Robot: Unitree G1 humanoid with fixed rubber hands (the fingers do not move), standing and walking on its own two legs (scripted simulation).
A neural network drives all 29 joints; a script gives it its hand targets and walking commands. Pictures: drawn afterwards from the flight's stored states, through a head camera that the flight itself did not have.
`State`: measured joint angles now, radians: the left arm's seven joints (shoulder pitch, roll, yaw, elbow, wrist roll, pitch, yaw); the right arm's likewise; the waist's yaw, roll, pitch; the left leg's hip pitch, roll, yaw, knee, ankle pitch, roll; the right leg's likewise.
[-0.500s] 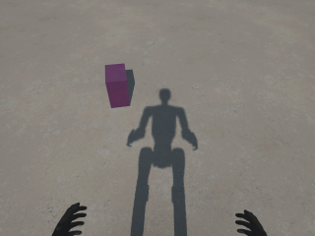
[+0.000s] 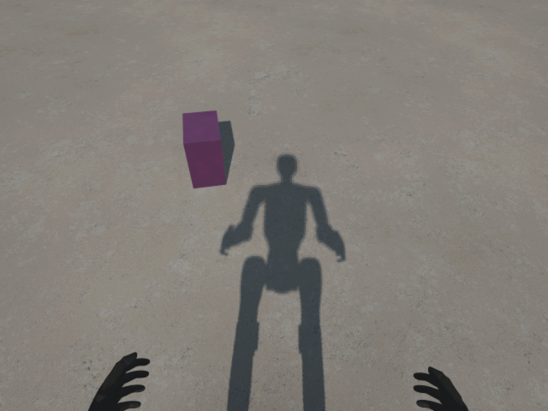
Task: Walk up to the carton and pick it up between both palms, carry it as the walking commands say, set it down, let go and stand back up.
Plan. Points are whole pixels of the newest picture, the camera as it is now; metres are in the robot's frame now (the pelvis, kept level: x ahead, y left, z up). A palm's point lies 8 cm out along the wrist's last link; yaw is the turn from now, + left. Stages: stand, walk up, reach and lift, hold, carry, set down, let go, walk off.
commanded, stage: stand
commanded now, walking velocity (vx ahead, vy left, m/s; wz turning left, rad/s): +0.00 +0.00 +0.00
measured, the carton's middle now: (204, 149) +1.37 +0.36 -0.61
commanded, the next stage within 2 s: walk up in 1.42 s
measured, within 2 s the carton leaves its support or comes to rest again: neither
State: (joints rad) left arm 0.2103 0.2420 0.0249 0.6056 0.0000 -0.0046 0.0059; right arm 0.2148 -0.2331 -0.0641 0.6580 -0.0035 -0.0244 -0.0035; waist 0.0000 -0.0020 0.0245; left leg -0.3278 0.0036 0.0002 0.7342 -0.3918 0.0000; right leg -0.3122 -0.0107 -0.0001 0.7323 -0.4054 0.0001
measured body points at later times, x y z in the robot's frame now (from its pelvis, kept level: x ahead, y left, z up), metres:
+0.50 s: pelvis +0.00 +0.00 +0.00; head +0.00 +0.00 +0.45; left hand +0.16 +0.25 -0.09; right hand +0.14 -0.26 -0.10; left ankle +0.00 +0.12 -0.71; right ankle -0.01 -0.12 -0.71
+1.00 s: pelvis -0.02 +0.00 +0.00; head -0.02 +0.00 +0.45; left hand +0.14 +0.26 -0.08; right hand +0.12 -0.26 -0.10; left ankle +0.00 +0.12 -0.71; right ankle -0.01 -0.12 -0.71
